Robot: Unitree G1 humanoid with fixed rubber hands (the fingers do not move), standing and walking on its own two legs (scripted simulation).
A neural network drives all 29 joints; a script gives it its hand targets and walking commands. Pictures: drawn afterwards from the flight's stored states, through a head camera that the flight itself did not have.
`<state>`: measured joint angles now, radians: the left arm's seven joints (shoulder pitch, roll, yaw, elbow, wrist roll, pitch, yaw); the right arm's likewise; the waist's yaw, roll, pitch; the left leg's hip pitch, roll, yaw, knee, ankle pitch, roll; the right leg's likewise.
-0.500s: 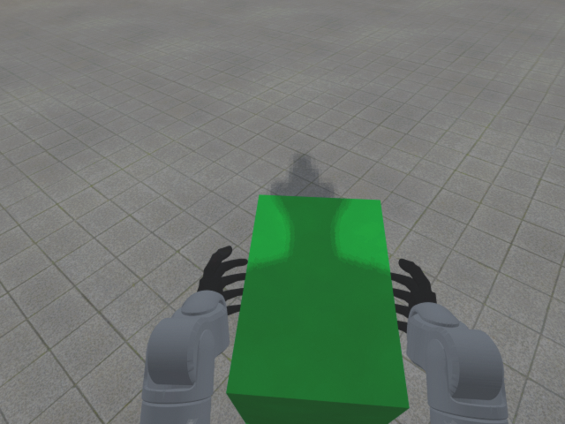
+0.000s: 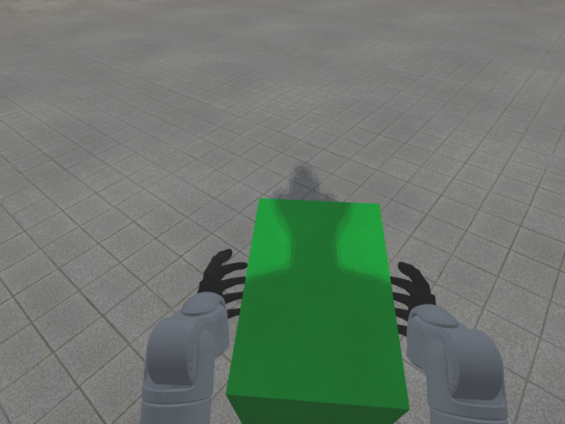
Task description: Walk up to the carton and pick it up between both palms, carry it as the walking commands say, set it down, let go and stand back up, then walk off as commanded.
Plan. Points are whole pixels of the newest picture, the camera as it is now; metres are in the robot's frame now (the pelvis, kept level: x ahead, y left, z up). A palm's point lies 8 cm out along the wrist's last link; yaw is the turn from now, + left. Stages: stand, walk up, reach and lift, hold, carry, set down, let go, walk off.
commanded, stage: carry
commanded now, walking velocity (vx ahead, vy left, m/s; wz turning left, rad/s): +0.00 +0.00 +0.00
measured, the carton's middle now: (312, 326) +0.29 +0.00 +0.01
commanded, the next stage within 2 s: hold in 1.24 s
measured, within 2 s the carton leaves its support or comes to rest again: neither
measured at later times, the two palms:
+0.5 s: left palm (216, 300) +0.27 +0.12 +0.10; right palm (421, 316) +0.26 -0.14 +0.08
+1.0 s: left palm (216, 301) +0.28 +0.12 +0.09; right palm (418, 315) +0.27 -0.14 +0.08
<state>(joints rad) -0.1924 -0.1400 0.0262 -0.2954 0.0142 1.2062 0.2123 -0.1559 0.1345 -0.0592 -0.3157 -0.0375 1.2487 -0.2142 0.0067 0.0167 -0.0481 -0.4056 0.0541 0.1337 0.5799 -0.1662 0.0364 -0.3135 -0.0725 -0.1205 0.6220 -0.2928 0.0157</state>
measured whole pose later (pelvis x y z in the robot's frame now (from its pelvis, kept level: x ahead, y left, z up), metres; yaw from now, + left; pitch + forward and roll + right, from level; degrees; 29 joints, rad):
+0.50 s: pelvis +0.00 +0.00 +0.00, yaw +0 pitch +0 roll +0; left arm -0.19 -0.14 0.03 -0.30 0.01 1.19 0.21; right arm -0.16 0.13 -0.06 -0.31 -0.04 1.23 -0.21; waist 0.01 0.03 -0.04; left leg -0.41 0.05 0.13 0.57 -0.17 0.04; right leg -0.32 -0.07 -0.12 0.62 -0.30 0.01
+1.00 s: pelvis +0.01 +0.00 +0.00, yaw +0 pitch +0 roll +0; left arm -0.19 -0.14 0.03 -0.29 0.02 1.17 0.21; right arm -0.16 0.13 -0.06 -0.30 -0.04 1.20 -0.21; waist 0.01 0.02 -0.02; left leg -0.41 0.05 0.13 0.57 -0.17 0.04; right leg -0.32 -0.07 -0.12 0.62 -0.30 0.01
